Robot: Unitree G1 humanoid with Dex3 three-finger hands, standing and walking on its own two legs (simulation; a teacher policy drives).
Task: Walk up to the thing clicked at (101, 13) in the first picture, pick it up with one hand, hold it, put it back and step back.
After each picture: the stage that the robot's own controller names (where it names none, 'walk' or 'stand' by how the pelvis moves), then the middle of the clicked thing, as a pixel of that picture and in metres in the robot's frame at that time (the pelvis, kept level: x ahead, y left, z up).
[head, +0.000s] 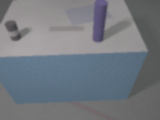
stand; (99, 22) +0.82 -0.08 -0.05
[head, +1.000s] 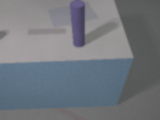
walk; (78, 26) +0.72 +0.07 -0.02
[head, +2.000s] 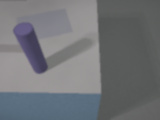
stand; (33, 51) +0.50 +0.25 -0.02
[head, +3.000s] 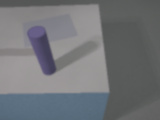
walk; (43, 53) +0.52 +0.20 -0.04
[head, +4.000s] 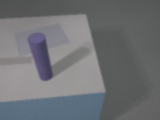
stand; (41, 59) +0.53 +0.20 -0.05
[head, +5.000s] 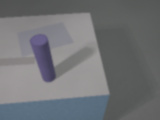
stand; (44, 60) +0.52 +0.19 -0.05
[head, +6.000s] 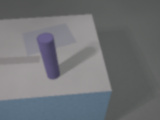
stand; (49, 58) +0.55 +0.18 -0.06
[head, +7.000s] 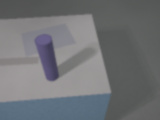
stand; (48, 60) +0.54 +0.18 -0.06
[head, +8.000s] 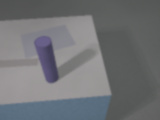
stand; (48, 62) +0.53 +0.18 -0.06
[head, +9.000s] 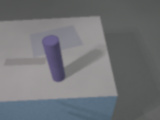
rise first; (55, 60) +0.53 +0.17 -0.05
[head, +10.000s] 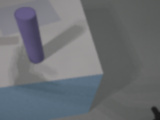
go down; (32, 39) +0.56 +0.16 +0.00
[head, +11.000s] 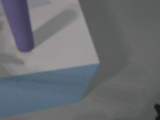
go down; (20, 24) +0.56 +0.16 +0.03
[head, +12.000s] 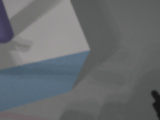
close in; out of the picture +0.56 +0.18 +0.07
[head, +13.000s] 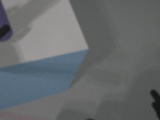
close; out of the picture +0.55 +0.18 +0.07
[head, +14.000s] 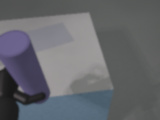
lift; (29, 74) +0.31 +0.15 +0.17
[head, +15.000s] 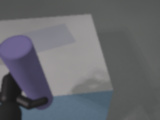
hold; (32, 79) +0.30 +0.15 +0.15
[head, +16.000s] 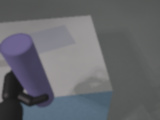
hold; (33, 76) +0.31 +0.15 +0.15
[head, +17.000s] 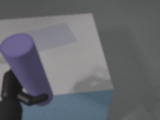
hold; (32, 76) +0.31 +0.16 +0.14
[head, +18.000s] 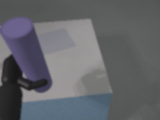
crouch; (32, 62) +0.34 +0.15 +0.18
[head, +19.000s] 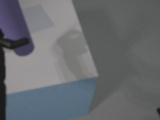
crouch; (11, 20) +0.48 +0.17 +0.17
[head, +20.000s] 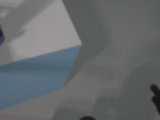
lower; out of the picture +0.54 +0.17 +0.08
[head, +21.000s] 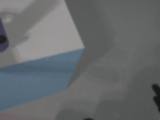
lower; out of the picture +0.53 +0.17 +0.07
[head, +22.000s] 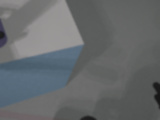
lower; out of the picture +0.53 +0.17 +0.08
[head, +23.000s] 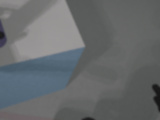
lower; out of the picture +0.53 +0.18 +0.07
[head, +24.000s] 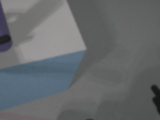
open; out of the picture +0.53 +0.17 +0.07
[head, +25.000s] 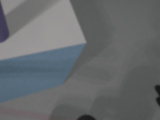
rise; out of the picture +0.53 +0.17 +0.08
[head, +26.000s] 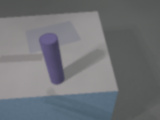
sink last; (53, 61) +0.50 +0.16 -0.01
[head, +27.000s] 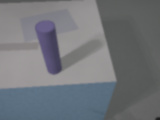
stand; (50, 50) +0.51 +0.16 +0.01
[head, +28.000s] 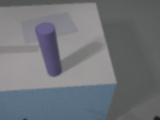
stand; (50, 52) +0.51 +0.16 +0.01
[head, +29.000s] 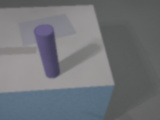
stand; (48, 54) +0.51 +0.16 +0.01
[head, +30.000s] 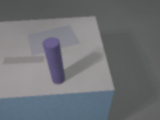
stand; (55, 63) +0.53 +0.16 -0.05
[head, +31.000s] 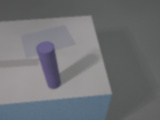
stand; (50, 67) +0.49 +0.17 -0.06
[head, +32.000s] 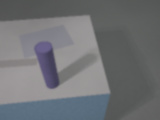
stand; (48, 67) +0.49 +0.17 -0.06
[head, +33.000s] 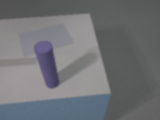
walk; (48, 67) +0.49 +0.18 -0.06
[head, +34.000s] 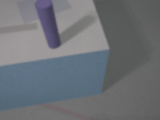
walk; (49, 26) +0.65 +0.18 -0.04
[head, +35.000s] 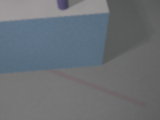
walk; out of the picture +0.94 +0.14 -0.03
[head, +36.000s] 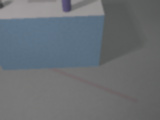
stand; out of the picture +1.13 +0.16 -0.04
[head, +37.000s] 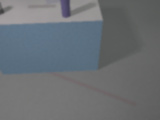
stand; (65, 0) +1.14 +0.15 -0.06
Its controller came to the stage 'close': yes
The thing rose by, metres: 0.21
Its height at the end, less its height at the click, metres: +0.00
